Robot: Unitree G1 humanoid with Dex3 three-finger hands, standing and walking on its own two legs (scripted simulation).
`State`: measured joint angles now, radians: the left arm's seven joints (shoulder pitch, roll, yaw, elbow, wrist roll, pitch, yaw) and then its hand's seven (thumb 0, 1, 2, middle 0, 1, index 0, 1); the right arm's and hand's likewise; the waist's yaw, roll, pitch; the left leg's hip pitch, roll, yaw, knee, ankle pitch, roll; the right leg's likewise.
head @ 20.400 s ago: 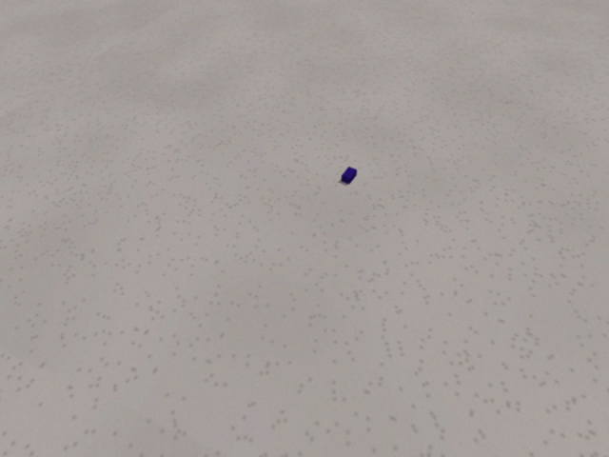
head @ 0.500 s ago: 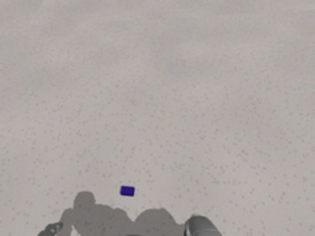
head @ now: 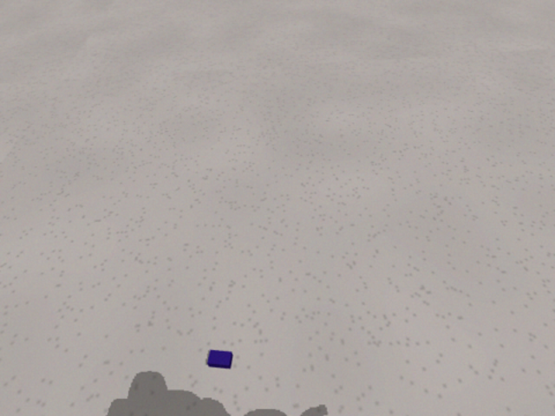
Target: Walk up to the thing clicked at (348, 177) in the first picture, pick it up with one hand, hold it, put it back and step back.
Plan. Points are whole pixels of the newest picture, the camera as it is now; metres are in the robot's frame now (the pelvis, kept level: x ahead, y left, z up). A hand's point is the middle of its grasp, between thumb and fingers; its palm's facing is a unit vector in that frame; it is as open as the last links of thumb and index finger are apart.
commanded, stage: walk up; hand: left
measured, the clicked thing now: (220, 359) +0.43 +0.25 -0.74
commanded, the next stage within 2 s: stand in 0.32 s
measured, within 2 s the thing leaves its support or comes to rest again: neither
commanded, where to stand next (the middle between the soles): +0.05 +0.01 m, yaw -1 degrees
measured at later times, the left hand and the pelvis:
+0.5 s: hand out of the picture +0.14 +0.25 -0.13, palm faces -0.04 -0.94 -0.33, open 7.4 cm; pelvis +0.00 +0.00 +0.01, yaw -1 degrees
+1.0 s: hand out of the picture +0.04 +0.26 -0.14, palm faces -0.02 -0.94 -0.35, open 7.4 cm; pelvis -0.01 +0.00 +0.02, yaw +0 degrees
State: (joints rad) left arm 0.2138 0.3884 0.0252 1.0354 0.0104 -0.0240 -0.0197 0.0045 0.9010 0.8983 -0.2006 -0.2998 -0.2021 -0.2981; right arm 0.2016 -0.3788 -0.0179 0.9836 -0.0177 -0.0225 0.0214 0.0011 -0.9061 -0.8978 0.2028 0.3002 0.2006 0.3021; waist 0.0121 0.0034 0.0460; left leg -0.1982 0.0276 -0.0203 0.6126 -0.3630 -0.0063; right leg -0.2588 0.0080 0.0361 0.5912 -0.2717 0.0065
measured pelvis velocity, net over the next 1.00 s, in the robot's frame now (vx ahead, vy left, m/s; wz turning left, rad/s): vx -0.01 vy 0.00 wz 0.00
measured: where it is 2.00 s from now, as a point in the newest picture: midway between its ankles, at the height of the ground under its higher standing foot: outside the picture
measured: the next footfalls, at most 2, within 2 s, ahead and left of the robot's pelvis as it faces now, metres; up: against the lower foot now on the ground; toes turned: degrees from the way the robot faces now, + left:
none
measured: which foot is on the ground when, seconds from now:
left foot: down 0.00-1.00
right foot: down 0.00-1.00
